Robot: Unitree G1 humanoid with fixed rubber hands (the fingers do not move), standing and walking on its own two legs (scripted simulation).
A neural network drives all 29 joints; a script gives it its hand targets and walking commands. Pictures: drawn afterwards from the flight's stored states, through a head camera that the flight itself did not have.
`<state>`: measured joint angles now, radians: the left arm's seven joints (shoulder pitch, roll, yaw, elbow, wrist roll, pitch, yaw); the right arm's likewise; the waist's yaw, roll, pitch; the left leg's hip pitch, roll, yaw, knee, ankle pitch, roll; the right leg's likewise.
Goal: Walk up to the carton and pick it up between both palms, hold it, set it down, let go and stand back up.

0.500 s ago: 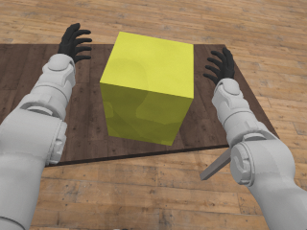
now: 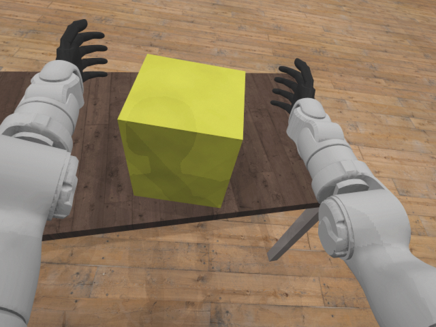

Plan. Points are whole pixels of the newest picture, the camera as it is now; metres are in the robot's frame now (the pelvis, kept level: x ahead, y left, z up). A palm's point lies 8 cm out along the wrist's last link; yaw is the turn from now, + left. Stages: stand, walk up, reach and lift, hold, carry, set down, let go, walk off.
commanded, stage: set down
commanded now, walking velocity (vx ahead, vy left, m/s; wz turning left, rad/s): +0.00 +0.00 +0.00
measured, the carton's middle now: (186, 136) +0.51 +0.01 +0.02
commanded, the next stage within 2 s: none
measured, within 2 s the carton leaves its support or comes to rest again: neither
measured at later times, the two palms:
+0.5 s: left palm (74, 115) +0.46 +0.21 +0.13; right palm (286, 144) +0.40 -0.17 +0.11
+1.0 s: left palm (57, 166) +0.39 +0.24 +0.07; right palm (276, 182) +0.35 -0.15 +0.07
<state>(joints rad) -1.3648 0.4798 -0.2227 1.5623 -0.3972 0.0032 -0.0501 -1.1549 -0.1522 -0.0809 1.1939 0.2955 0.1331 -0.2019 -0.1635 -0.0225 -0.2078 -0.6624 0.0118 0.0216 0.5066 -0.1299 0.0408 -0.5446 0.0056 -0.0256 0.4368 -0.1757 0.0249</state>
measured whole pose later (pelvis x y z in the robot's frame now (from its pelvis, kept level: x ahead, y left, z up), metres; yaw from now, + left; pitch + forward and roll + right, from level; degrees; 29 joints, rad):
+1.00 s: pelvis +0.01 +0.02 +0.01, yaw -1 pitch +2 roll -3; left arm -0.58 0.37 -0.01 0.87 -0.21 -0.01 -0.11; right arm -0.45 -0.03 -0.01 0.72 0.22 -0.05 -0.30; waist -0.04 -0.03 -0.02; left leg -0.35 0.01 0.05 0.52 -0.20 0.05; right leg -0.21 0.00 0.00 0.37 -0.19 0.04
